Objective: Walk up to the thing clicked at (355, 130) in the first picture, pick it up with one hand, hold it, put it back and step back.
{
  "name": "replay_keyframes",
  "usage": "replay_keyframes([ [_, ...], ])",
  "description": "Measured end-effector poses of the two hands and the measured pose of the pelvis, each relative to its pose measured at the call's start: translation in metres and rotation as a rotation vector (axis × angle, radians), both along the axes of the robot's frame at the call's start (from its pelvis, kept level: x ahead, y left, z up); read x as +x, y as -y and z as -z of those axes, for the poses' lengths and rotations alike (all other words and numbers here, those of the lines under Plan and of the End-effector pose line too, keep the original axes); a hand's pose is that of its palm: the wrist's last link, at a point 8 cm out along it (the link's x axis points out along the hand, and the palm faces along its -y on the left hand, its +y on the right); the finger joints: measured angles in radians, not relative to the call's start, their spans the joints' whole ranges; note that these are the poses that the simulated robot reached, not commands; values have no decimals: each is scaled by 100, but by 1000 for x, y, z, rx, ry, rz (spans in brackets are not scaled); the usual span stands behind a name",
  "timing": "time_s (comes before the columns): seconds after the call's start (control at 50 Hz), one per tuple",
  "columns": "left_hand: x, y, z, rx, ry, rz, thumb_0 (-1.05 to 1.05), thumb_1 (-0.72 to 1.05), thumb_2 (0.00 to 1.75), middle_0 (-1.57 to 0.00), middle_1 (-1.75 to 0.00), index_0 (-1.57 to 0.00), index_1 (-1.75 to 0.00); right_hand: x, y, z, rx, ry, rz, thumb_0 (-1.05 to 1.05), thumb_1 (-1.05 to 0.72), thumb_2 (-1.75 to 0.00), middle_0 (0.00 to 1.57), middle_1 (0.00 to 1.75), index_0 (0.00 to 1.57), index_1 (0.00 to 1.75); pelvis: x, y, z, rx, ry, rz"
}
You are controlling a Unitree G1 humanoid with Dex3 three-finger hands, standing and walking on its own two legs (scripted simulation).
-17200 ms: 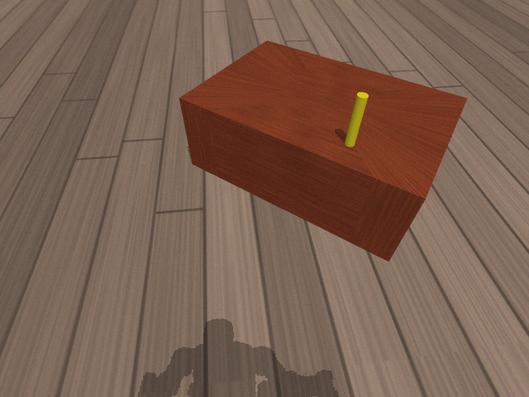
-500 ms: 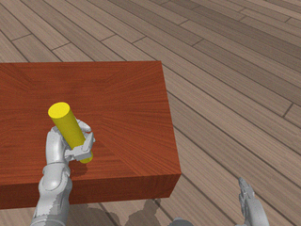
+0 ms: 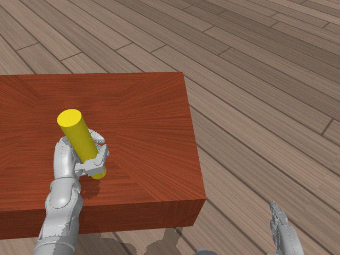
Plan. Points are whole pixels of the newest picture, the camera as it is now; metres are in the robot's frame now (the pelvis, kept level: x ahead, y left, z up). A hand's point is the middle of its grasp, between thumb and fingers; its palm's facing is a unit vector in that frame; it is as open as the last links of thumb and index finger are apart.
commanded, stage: hold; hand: left
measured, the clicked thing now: (86, 150) +0.34 +0.18 +0.08
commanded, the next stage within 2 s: crouch in 0.12 s
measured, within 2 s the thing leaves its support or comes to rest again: neither
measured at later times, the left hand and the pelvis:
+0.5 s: hand (98, 159) +0.34 +0.16 +0.02, palm faces +0.14 -0.99 +0.00, open 5.1 cm; pelvis -0.01 +0.00 -0.01, yaw +0 degrees
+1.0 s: hand (107, 152) +0.42 +0.17 -0.07, palm faces +0.15 -0.99 -0.01, open 5.1 cm; pelvis -0.04 +0.00 -0.07, yaw +0 degrees
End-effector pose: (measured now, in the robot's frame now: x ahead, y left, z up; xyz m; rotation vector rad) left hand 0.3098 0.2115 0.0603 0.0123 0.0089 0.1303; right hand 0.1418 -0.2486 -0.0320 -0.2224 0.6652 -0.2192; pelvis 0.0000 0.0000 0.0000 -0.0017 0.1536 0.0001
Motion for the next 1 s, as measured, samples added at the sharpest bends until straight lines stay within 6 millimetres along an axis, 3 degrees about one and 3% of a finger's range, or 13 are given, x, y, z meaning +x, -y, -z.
replay_keyframes([
  [0.14,3,1,6,-11,-23,2,-1,16,118,-99,-121,-104,-118,0,2,-1,-1,2,2,-2,56,-5,6,5,5,5,0,1,-1,2,-1,2],
  [0.3,-8,2,14,-15,-31,-1,-1,16,118,-99,-121,-104,-118,0,6,-2,-14,-1,0,-2,55,-5,6,5,5,5,0,2,0,1,-6,0],
  [0.42,-5,1,20,-17,-20,-10,-1,15,118,-99,-120,-105,-118,6,-1,-7,-13,27,-31,-2,55,-5,6,5,5,5,-2,3,3,2,-13,-5],
  [0.52,6,-4,40,-21,-45,-17,-1,15,118,-100,-120,-105,-118,4,-4,-6,-21,36,-56,-1,56,-5,6,5,5,5,-7,4,8,3,-36,-8],
  [0.74,45,-12,98,-6,-64,-15,-1,16,118,-100,-119,-105,-117,-19,3,5,-107,-1,-99,-1,56,-5,6,5,5,5,-27,4,37,-5,-142,-8],
  [1.0,83,-12,130,-5,-36,-18,-1,16,118,-100,-119,-106,-116,-30,9,17,-178,4,-99,-2,55,-5,6,5,5,5,-36,2,68,-21,-237,-10],
])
